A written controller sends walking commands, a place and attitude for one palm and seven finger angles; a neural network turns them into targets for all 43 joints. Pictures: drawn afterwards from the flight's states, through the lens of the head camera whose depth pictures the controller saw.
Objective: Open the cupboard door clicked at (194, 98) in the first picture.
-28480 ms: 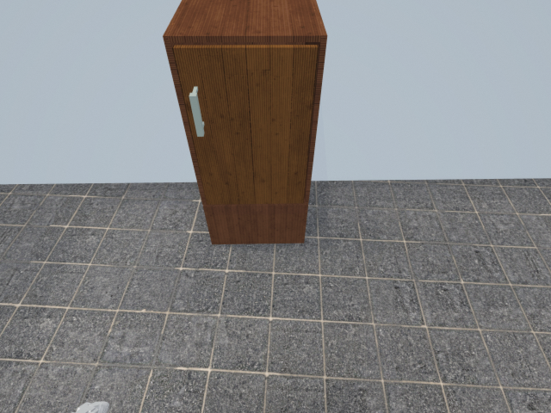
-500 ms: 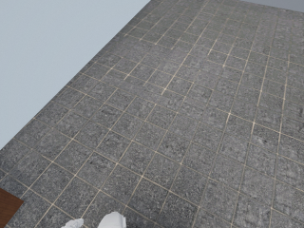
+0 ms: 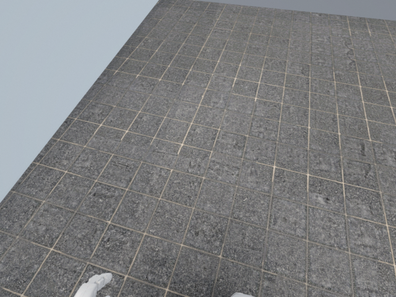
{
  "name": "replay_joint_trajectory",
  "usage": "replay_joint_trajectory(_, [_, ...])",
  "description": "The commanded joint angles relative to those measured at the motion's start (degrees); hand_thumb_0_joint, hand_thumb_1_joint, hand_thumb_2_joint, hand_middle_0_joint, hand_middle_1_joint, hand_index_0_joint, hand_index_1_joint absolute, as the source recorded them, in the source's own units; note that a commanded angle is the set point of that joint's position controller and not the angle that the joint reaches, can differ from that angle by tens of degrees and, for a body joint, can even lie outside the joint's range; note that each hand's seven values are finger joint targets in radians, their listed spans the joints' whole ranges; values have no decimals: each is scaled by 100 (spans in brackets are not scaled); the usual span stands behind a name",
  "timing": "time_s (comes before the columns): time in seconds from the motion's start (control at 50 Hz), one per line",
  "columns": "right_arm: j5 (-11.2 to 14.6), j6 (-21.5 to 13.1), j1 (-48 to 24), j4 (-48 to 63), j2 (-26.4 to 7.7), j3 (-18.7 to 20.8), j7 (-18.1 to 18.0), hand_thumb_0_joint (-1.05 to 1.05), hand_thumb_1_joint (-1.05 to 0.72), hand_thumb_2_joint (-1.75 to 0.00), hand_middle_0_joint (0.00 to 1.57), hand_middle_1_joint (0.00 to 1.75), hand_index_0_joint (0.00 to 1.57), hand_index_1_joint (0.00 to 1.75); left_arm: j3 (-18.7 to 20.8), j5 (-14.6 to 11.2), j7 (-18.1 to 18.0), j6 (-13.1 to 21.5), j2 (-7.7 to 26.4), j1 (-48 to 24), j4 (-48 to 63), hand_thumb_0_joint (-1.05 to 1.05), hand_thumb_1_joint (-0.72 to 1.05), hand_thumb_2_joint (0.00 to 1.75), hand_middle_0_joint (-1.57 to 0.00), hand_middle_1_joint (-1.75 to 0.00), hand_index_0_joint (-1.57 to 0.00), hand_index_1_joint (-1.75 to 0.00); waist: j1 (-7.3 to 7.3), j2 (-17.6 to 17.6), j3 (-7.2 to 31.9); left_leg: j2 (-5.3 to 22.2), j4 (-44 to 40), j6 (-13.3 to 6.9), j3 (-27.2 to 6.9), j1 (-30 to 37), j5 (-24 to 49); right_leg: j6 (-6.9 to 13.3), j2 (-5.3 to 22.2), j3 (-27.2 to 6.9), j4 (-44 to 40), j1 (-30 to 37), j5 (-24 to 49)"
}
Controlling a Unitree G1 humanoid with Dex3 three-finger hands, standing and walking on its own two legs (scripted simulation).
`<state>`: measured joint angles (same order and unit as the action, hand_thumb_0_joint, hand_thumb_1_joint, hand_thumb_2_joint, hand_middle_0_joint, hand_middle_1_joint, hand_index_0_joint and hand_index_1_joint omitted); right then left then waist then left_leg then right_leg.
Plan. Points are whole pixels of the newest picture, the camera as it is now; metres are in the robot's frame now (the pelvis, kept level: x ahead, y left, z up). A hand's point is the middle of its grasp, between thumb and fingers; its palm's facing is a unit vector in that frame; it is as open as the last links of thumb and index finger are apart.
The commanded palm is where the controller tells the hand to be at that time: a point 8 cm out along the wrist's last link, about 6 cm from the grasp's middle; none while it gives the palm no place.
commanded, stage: walk to a spot facing it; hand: left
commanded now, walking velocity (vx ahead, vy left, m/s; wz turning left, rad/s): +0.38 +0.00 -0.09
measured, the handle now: out of the picture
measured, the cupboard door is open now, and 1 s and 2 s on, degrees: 49 49 49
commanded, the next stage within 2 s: turn to face it in 0.56 s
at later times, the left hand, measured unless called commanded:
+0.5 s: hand (125, 252) +0.24 +0.19 -0.17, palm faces +0.00 -0.99 -0.17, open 7.4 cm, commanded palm none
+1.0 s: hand (157, 178) +0.46 +0.13 -0.17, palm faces +0.11 -0.98 -0.18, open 7.2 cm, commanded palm none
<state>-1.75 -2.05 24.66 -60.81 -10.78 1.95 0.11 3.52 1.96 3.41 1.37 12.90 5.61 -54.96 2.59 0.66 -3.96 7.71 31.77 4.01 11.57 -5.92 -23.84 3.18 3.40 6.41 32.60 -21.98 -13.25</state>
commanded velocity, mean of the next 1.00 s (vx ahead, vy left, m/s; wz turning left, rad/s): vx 0.21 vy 0.00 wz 0.15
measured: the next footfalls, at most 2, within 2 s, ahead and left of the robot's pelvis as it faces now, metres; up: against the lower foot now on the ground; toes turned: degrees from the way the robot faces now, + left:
left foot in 0.34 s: +0.29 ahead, +0.12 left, +0.00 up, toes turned +7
right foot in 0.68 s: +0.42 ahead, -0.16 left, +0.00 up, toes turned -12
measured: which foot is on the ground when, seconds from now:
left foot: down 0.00-0.00, up 0.02-0.32, down 0.34-0.68, up 0.70-1.00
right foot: down 0.00-0.34, up 0.36-0.66, down 0.68-1.00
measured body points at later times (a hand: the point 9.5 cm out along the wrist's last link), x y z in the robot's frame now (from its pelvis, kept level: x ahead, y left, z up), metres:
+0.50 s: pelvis +0.23 +0.00 +0.01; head +0.25 +0.01 +0.46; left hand +0.24 +0.24 -0.15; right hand +0.28 -0.23 -0.14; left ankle +0.25 +0.12 -0.72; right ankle +0.18 -0.11 -0.65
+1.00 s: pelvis +0.41 -0.05 +0.01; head +0.45 -0.04 +0.46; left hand +0.45 +0.19 -0.15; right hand +0.48 -0.29 -0.14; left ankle +0.47 +0.05 -0.71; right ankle +0.38 -0.15 -0.72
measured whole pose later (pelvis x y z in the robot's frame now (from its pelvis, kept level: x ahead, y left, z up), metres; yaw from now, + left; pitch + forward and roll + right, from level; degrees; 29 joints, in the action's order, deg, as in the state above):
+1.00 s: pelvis +0.41 -0.05 +0.01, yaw +5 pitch -1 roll +0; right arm -1.0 1.3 11.5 -58.3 -9.4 2.3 0.9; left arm 3.2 1.1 -0.7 1.5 10.9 10.8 -58.4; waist 1.1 2.2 -5.0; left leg 3.4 37.8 1.9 8.7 -23.4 -14.7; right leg 0.7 5.2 16.3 30.1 -8.9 -19.8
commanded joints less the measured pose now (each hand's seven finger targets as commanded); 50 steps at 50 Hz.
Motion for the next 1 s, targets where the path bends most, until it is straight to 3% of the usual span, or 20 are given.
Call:
replay_joint_trajectory(0.0, [107, -141, -1081, 739, -609, 165, -18, 0, -90, -90, 20, 30, 20, 30, 387, -141, -298, 105, 1349, 2252, -462, 0, 90, 90, -20, -30, -20, -30, -1187, 1190, 703, -137, 3799, -251, -714, -3706, -986, 1276, 2236, -3632, -1914, 3330, -720])
replay_joint_trajectory(0.04, [70, -130, -1157, 603, -548, 189, -33, 0, -90, -90, 20, 30, 20, 30, 233, -116, -372, 122, 793, 1390, -244, 0, 90, 90, -20, -30, -20, -30, -699, 1050, 271, 287, 3596, -213, -1097, -3504, -199, 1038, 1827, -2420, -1851, 2304, 97])
replay_joint_trajectory(0.1, [36, 24, -725, 324, -174, 167, 44, 0, -90, -90, 20, 30, 20, 30, 155, -55, -352, 217, 569, 885, -182, 0, 90, 90, -20, -30, -20, -30, -210, 620, 119, 197, 2360, -146, -780, -2277, 211, 765, 1355, -1310, -2077, 1005, 172])
replay_joint_trajectory(0.22, [34, -63, -1190, 546, -142, 168, 160, 0, -90, -90, 20, 30, 20, 30, 159, -87, -296, 320, 629, 1139, -432, 0, 90, 90, -20, -30, -20, -30, -238, 466, -38, -128, 523, -197, -468, -1820, 1159, 628, 1098, -1032, -2013, 1211, 38])
replay_joint_trajectory(0.28, [10, -169, -582, 338, -461, 225, 95, 0, -90, -90, 20, 30, 20, 30, 163, -127, -293, 279, 579, 1077, -445, 0, 90, 90, -20, -30, -20, -30, 144, -80, 199, -319, -291, -321, -370, -323, 1433, 360, 738, -648, -910, 813, 465])
replay_joint_trajectory(0.3, [-26, -202, 53, 158, -826, 331, 42, 0, -90, -90, 20, 30, 20, 30, 125, -117, -274, 271, 373, 1131, -382, 0, 90, 90, -20, -30, -20, -30, 370, -854, 526, 235, -587, -639, -1279, 745, 1088, 129, 311, -410, 413, 28, 556])
replay_joint_trajectory(0.32, [-117, -210, 918, 0, -1464, 483, -38, 0, -90, -90, 20, 30, 20, 30, 68, -156, -241, 266, 84, 1233, -235, 0, 90, 90, -20, -30, -20, -30, 639, -1988, 1005, 1626, -1260, -1276, -3218, 1627, 569, -153, -394, 180, 2347, -1067, -1165])
replay_joint_trajectory(0.34, [-101, -142, 1114, -35, -1487, 455, -78, 0, -90, -90, 20, 30, 20, 30, 43, -105, -244, 309, 170, 773, 13, 0, 90, 90, -20, -30, -20, -30, 712, -1497, 861, 2112, -1692, -1682, -4013, 1377, 250, -98, -406, -378, 3512, -1580, -1990])
replay_joint_trajectory(0.4, [-52, -207, -96, 300, -805, 291, -110, 0, -90, -90, 20, 30, 20, 30, 86, -44, -177, 241, 160, 389, -33, 0, 90, 90, -20, -30, -20, -30, 153, -959, -41, 1688, -2137, -1297, -2975, -246, -193, -191, 349, -807, 4109, -1897, -768])
replay_joint_trajectory(0.48, [-47, -272, -451, 298, -746, 275, -111, 0, -90, -90, 20, 30, 20, 30, 33, -50, -97, 61, -152, 561, -89, 0, 90, 90, -20, -30, -20, -30, -155, -798, 208, 1050, -2047, -1055, -1120, -630, 1288, -332, 397, -344, 1821, -675, -387])
replay_joint_trajectory(0.6, [-11, -86, -617, 205, -811, 273, -42, 0, -90, -90, 20, 30, 20, 30, 105, -32, -119, 79, 114, 951, -241, 0, 90, 90, -20, -30, -20, -30, -434, -473, 189, 642, -1163, -713, -546, -1148, 358, -299, -130, 213, 35, 1177, 249])
replay_joint_trajectory(0.62, [16, -75, -683, 223, -688, 233, -34, 0, -90, -90, 20, 30, 20, 30, 172, -25, -147, 98, 332, 1345, -348, 0, 90, 90, -20, -30, -20, -30, -665, -118, 203, 337, -472, -551, -296, -1606, 197, -193, 24, -92, -237, 1842, 43])
replay_joint_trajectory(0.64, [73, -68, -761, 323, -399, 169, -1, 0, -90, -90, 20, 30, 20, 30, 269, 3, -206, 157, 810, 1906, -494, 0, 90, 90, -20, -30, -20, -30, -942, 1027, 326, -276, 1027, -296, 204, -2496, -215, 232, 1063, -1589, -916, 2553, -286])
replay_joint_trajectory(0.66, [114, -30, -839, 515, -271, 140, 6, 0, -90, -90, 20, 30, 20, 30, 339, -70, -260, 164, 1300, 2341, -578, 0, 90, 90, -20, -30, -20, -30, -1063, 1937, 590, -543, 2504, -270, -163, -3027, -1495, 750, 2214, -3087, -1954, 2797, -473])
replay_joint_trajectory(0.68, [106, -6, -977, 484, -439, 180, -34, 0, -90, -90, 20, 30, 20, 30, 272, -87, -330, 183, 1116, 2108, -546, 0, 90, 90, -20, -30, -20, -30, -947, 1718, 499, -294, 3226, -311, -845, -3094, -1160, 879, 2229, -3140, -2100, 2394, -462])
replay_joint_trajectory(0.72, [97, 6, -993, 323, -364, 174, -65, 0, -90, -90, 20, 30, 20, 30, 131, -79, -419, 184, 575, 1334, -371, 0, 90, 90, -20, -30, -20, -30, -558, 1194, 310, 10, 3325, -272, -1155, -2937, -310, 696, 2008, -1857, -1843, 1878, 1119])
replay_joint_trajectory(0.8, [111, 157, -697, 115, 33, 92, -14, 0, -90, -90, 20, 30, 20, 30, 56, -66, -442, 247, 358, 943, -297, 0, 90, 90, -20, -30, -20, -30, -220, 700, 463, -138, 2166, -151, -748, -2130, 156, 477, 1624, -203, -1495, 1545, 3160])
replay_joint_trajectory(0.94, [66, 239, -1024, 510, -176, 101, 83, 0, -90, -90, 20, 30, 20, 30, 179, -107, -480, 82, 646, 703, -76, 0, 90, 90, -20, -30, -20, -30, -166, 603, 487, -374, 283, -226, -356, -1401, 1120, 109, 1555, 411, -605, 1577, 2628])
replay_joint_trajectory(0.96, [41, 232, -813, 499, -358, 145, 88, 0, -90, -90, 20, 30, 20, 30, 181, -126, -472, 53, 668, 684, -15, 0, 90, 90, -20, -30, -20, -30, -40, 386, 658, -431, -87, -292, -396, -844, 1620, -57, 1441, 525, -67, 1362, 2414])
replay_joint_trajectory(0.98, [2, 210, -480, 490, -764, 246, 59, 0, -90, -90, 20, 30, 20, 30, 181, -142, -459, 15, 582, 727, 85, 0, 90, 90, -20, -30, -20, -30, 119, -492, 924, 83, -350, -621, -1148, -84, 3012, -367, 1098, 676, 849, 709, 1464])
